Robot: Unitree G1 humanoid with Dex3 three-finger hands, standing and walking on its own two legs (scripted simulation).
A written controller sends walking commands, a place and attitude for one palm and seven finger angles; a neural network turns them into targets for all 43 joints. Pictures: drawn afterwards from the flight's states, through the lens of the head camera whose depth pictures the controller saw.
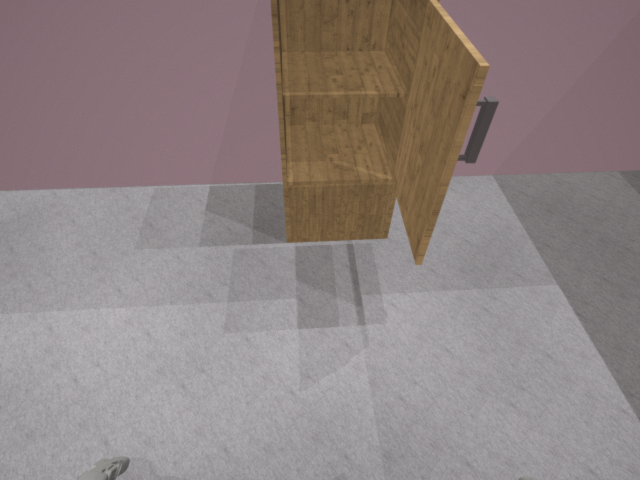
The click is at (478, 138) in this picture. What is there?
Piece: cupboard door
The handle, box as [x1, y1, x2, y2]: [457, 96, 498, 162]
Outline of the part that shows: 494,96 485,96 483,99 478,99 476,105 480,105 481,107 465,153 463,155 459,155 457,160 475,162 498,102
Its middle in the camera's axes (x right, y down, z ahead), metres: +0.34 -0.24 +0.87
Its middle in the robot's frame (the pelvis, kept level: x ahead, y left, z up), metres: +0.83 -0.30 +0.00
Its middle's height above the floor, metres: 0.77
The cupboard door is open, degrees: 89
